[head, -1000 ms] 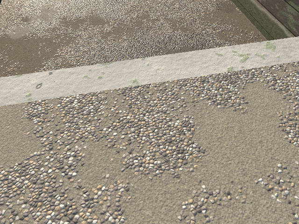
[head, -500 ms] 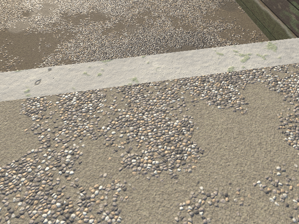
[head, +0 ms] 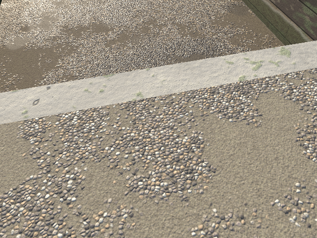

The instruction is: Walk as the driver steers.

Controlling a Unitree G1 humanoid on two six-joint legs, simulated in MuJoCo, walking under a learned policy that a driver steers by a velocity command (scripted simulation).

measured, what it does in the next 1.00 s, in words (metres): walks ahead: left foot, then right foot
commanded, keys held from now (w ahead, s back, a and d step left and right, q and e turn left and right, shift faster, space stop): w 0.96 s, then w+q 0.04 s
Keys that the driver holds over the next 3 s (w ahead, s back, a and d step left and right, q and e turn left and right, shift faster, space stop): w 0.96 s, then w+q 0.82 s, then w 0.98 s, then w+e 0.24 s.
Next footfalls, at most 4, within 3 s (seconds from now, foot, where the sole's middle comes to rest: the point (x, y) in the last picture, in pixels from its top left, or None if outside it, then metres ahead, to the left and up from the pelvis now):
0.44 left None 0.37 0.08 -0.78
1.00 right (189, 206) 0.70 -0.09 -0.78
1.54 left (146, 161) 0.95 0.11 -0.78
2.10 right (143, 111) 1.32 0.13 -0.78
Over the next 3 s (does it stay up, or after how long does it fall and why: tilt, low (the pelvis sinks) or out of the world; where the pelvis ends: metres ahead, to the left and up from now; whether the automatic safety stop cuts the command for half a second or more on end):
stays up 1.38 0.29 -0.01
